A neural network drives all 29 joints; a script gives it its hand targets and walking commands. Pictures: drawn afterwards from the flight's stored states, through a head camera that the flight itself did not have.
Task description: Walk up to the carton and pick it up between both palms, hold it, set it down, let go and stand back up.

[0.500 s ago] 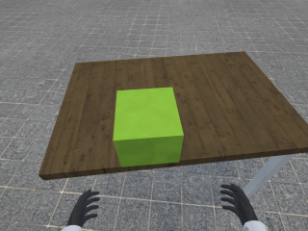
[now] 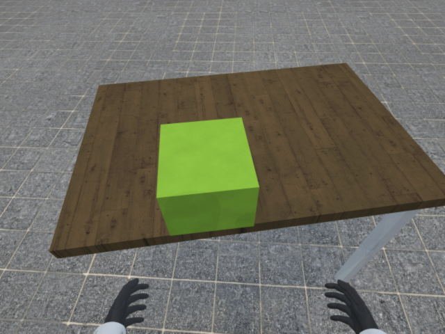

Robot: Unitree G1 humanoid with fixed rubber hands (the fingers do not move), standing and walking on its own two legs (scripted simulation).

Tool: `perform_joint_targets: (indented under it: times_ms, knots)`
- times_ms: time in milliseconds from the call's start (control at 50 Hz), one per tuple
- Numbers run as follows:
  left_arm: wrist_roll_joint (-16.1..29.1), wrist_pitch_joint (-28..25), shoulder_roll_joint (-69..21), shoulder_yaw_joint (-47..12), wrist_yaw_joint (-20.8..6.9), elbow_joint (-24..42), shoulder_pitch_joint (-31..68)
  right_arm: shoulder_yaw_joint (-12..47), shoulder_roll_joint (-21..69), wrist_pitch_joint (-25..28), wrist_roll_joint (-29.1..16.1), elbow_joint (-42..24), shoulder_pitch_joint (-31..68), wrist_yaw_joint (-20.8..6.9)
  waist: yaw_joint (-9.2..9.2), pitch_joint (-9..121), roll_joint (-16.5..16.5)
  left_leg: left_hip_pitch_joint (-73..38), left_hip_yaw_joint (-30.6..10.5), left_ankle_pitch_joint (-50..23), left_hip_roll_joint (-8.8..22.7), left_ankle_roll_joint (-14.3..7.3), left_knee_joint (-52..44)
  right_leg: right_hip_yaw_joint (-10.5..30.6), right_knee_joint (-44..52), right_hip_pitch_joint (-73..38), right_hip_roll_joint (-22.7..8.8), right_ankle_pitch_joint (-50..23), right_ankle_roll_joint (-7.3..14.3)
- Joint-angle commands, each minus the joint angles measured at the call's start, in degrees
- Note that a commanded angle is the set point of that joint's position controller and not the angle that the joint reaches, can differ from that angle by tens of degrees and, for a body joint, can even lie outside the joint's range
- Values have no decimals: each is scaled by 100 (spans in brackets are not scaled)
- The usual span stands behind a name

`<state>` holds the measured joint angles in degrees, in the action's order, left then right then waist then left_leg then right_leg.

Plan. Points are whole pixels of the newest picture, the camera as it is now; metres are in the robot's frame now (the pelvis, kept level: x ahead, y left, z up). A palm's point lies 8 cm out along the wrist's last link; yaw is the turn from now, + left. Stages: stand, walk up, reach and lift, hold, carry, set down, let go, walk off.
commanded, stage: let go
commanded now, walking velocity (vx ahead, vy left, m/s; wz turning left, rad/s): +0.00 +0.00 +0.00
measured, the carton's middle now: (206, 174) +0.43 +0.07 +0.01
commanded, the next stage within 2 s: stand in 0.48 s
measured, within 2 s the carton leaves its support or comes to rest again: neither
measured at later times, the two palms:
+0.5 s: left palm (120, 319) +0.17 +0.22 -0.08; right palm (367, 323) +0.16 -0.23 -0.08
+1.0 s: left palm out of the picture -0.03 +0.26 -0.15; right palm out of the picture +0.10 -0.22 -0.13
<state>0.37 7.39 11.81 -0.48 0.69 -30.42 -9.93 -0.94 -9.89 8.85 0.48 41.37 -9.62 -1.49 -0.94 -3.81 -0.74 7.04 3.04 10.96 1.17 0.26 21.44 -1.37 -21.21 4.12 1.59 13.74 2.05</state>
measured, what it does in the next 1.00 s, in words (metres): stands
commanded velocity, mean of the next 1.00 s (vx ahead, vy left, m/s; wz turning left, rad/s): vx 0.00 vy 0.00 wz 0.00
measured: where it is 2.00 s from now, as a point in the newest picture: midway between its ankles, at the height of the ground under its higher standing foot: outside the picture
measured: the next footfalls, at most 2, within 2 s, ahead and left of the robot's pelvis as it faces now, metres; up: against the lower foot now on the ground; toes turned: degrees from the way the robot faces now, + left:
left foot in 1.44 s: -0.07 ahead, +0.10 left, +0.00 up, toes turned +14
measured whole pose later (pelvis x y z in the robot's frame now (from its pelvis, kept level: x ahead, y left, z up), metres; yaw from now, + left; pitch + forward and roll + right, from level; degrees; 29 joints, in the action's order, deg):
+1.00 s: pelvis -0.02 +0.00 -0.02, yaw +12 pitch +0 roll -1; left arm -1.3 3.8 13.4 2.8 1.6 -45.7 -18.3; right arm -1.5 -11.4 -0.9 2.4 42.1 -19.7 0.9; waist -0.6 -0.6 -0.8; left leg 22.5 -5.4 15.4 -3.4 -1.1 37.8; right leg -6.7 -39.8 15.7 0.2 29.0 1.5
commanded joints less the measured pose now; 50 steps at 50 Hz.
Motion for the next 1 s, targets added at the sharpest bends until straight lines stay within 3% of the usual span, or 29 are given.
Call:
perform_joint_targets:
  times_ms: [0, 240, 320, 340, 380, 400, 460, 480, 500, 520, 540, 560, 580, 600, 660, 680, 700, 720, 760, 780, 800, 820, 860, 880, 900, 920, 940, 960, 980]
  knots:
    - [-61, -137, 566, 178, 22, 663, 495, -232, -634, 289, -7, -499, 449, 4, 45, 582, 23, -1168, -47, -1158, -55, 69, 9, 1, 586, 1185, -171, -876, -135]
    - [-108, -284, 580, 221, 14, 619, 491, -132, -768, 498, -169, -313, 476, 15, 10, 530, 100, -1248, -56, -1555, -111, 61, 140, 63, 481, 1165, -168, -1460, -151]
    - [-107, -257, 587, 212, -14, 617, 485, -146, -763, 488, -94, -255, 489, 30, 27, 568, 35, -1102, -50, -1505, -111, 49, 147, 20, 452, 1043, -126, -1425, -156]
    - [-119, -265, 554, 202, -15, 616, 405, -146, -804, 494, -115, -253, 422, 24, -18, 530, 152, -1061, -41, -1531, -112, 96, 121, 63, 470, 965, -141, -1463, -142]
    - [-79, -222, 493, 160, -39, 468, 443, -156, -805, 474, -124, -218, 419, 8, 87, 425, -39, -1188, -60, -1369, -111, 71, 110, -3, 471, 1120, -139, -1391, -172]
    - [-80, -229, 512, 185, -29, 607, 458, -146, -850, 481, -124, -237, 395, -11, 55, 539, -55, -1208, -108, -1384, -93, 71, 130, 31, 459, 1161, -162, -1424, -148]
    - [-126, -225, 579, 243, 2, 613, 477, -187, -831, 475, -137, -239, 377, -21, 55, 642, 49, -1269, -63, -1308, -118, 99, 147, 6, 501, 1145, -143, -1163, -139]
    - [-503, -547, 978, 415, 4, 213, -21, -265, -1167, -267, 50, 174, -845, 110, 26, 503, 280, 713, -906, -2756, 687, -178, 260, 103, -231, -39, -359, -462, -186]
    - [-489, -579, 1014, 514, 21, 57, -215, -248, -1090, -544, 144, 165, -972, 131, 9, 308, 199, 1334, -1069, -2047, 708, -289, 177, 212, -273, -262, -384, 82, -146]
    - [-449, -615, 981, 536, 14, 107, -132, -186, -1078, -685, 179, 114, -839, 129, -9, 78, 432, 1856, -1030, -1628, 568, -249, 133, 239, -205, -542, -444, -27, -119]
    - [-424, -656, 890, 539, -19, 113, -209, -174, -1037, -723, 123, -10, -631, 130, -143, 480, 314, 1660, -944, -2150, 506, -286, 481, 244, -404, -726, -572, -973, -136]
    - [-343, -706, 823, 473, -9, 8, -415, -183, -1041, -724, 126, -166, -431, 126, -241, 857, 338, 1358, -867, -2501, 434, -301, 625, 110, -635, -489, -554, -1262, -118]
    - [-302, -725, 848, 452, 28, -122, -394, -144, -902, -729, 84, -279, -403, 83, -193, 947, 125, 1031, -694, -2020, 295, -200, 770, 137, -522, 12, -625, -913, -34]
    - [-299, -717, 713, 421, 28, -175, -359, -174, -970, -724, 72, -288, -461, 78, -157, 930, 247, 1060, -672, -1766, 252, -169, 870, 108, -426, 62, -687, -879, 32]
    - [-257, -666, 943, 472, 116, -249, -362, -212, -855, -760, 169, -185, -743, 39, -149, 676, 149, 1760, -627, -1255, 28, -56, 1257, 139, -401, -55, -1048, -957, 248]
    - [-233, -629, 918, 458, 127, -307, -369, -204, -824, -778, 193, -260, -803, 45, -81, 744, -74, 1704, -616, -1143, 33, -82, 1403, 130, -371, 114, -1102, -838, 343]
    - [-222, -607, 864, 450, 118, -353, -396, -199, -763, -821, 195, -320, -813, 56, -135, 713, -386, 1657, -607, -1095, -6, -87, 1529, 149, -361, 318, -1205, -850, 425]
    - [-215, -612, 950, 482, 115, -414, -295, -195, -766, -839, 162, -264, -991, 56, -31, 755, -340, 1587, -556, -792, -48, -86, 1653, 179, -258, 390, -1280, -836, 530]
    - [-213, -624, 974, 496, 151, -503, -388, -278, -881, -841, 196, -264, -1047, 81, -29, 628, -373, 1719, -670, -622, -77, -126, 1764, 22, -416, 415, -1374, -1139, 579]
    - [-186, -627, 817, 457, 153, -618, -507, -297, -963, -867, 235, -265, -1077, 122, -63, 611, -335, 1482, -542, -267, -149, -107, 1868, 90, -310, 825, -1465, -743, 638]
    - [-210, -630, 933, 459, 180, -629, -537, -282, -793, -897, 230, -277, -1106, 119, -24, 515, -513, 1374, -600, -319, -46, -131, 1748, 6, -352, 984, -1485, -472, 642]
    - [-179, -623, 896, 478, 197, -729, -599, -301, -909, -896, 266, -332, -1197, 138, 11, 495, -148, 1435, -638, -1112, 37, -150, 1637, -34, -610, 891, -1354, -328, 562]
    - [-176, -538, 890, 466, 176, -760, -576, -298, -905, -881, 203, -240, -1392, 158, 95, 300, 237, 1466, -1156, -1854, 88, -381, 1237, -413, -909, 1219, -796, 447, 268]
    - [-141, -512, 793, 439, 157, -814, -666, -329, -1098, -870, 211, -327, -1297, 178, 115, 245, 881, 1735, -1779, -1638, 386, -634, 698, -515, -1314, 1191, -363, 1113, 117]
    - [-156, -475, 563, 415, 136, -944, -895, -375, -1169, -869, 219, -220, -1386, 231, -2, 101, 1470, 1752, -2310, -1188, 687, -904, 261, -458, -1699, 1272, -210, 1462, 14]
    - [-167, -449, 632, 441, 106, -1018, -1033, -417, -1299, -911, 181, -162, -1564, 286, 107, 83, 1478, 1889, -2900, -444, 876, -1071, -247, -419, -1935, 1141, -13, 1657, -54]
    - [-159, -446, 623, 462, 98, -1089, -1102, -388, -1195, -946, 177, -176, -1470, 324, 83, 200, 1618, 1561, -3207, -190, 933, -1180, -400, -291, -2078, 1288, 19, 1907, -90]
    - [-174, -467, 697, 459, 82, -1098, -1018, -355, -1111, -926, 161, -149, -1684, 396, 193, 348, 1855, 1243, -3348, -33, 1021, -1262, -504, -152, -2387, 1619, 42, 2106, -39]
    - [-196, -487, 741, 467, 40, -1113, -983, -358, -1158, -932, 167, -177, -1338, 410, 81, 484, 1687, 1127, -3219, 254, 1105, -1302, -552, -38, -2514, 1680, -23, 2056, -21]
